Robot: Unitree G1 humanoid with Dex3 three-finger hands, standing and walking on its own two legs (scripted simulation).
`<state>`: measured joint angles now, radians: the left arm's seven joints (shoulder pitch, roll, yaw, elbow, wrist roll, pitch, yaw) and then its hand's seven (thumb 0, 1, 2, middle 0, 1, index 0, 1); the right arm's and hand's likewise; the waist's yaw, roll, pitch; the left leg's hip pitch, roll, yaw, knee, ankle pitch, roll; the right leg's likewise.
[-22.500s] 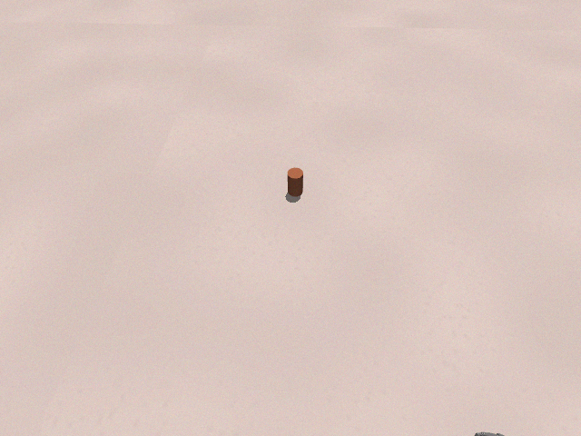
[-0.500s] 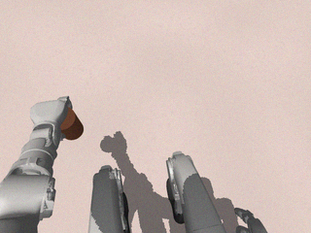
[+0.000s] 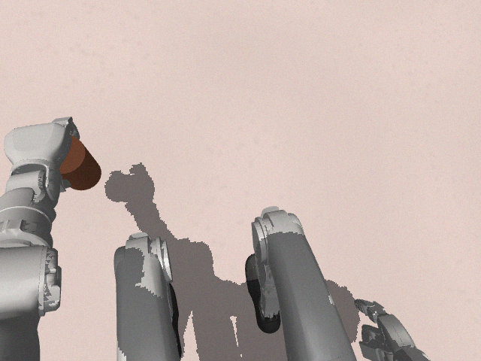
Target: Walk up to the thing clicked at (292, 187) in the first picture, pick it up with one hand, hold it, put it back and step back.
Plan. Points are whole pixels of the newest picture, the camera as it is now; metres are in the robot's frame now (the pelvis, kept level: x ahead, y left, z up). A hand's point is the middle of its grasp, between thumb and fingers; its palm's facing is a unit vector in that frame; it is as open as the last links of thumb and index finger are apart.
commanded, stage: crouch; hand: left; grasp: from above
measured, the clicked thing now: (73, 164) +0.47 +0.25 -0.22
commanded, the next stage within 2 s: lower in 0.50 s
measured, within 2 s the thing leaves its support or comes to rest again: rests again in 1.36 s
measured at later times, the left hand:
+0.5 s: hand (64, 166) +0.47 +0.27 -0.21, palm faces -0.46 -0.03 -0.89, open 10.4 cm
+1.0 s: hand (73, 169) +0.48 +0.27 -0.26, palm faces -0.47 -0.04 -0.88, open 10.3 cm
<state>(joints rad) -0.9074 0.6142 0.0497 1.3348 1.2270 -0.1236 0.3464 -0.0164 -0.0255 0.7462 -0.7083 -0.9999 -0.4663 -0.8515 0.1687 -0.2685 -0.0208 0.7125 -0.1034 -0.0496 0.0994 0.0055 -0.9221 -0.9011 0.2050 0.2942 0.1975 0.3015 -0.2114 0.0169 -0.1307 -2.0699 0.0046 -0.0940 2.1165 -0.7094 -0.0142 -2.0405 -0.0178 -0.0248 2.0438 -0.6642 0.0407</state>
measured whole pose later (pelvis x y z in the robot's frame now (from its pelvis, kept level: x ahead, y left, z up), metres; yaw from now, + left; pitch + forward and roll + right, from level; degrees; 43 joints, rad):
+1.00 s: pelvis -0.01 +0.00 -0.09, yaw -3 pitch +35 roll -8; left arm -1.04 0.78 0.10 1.52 1.30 -0.20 0.40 0.00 -0.03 0.69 -0.77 -0.93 -0.52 -0.80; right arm 0.18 -0.29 0.08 0.72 -0.15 -0.06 0.14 0.00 -0.93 -0.90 0.20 0.29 0.20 0.30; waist -0.29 -0.01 -0.02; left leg -2.30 -0.01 -0.14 2.39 -0.71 -0.02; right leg -2.25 -0.01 -0.05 2.29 -0.65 0.05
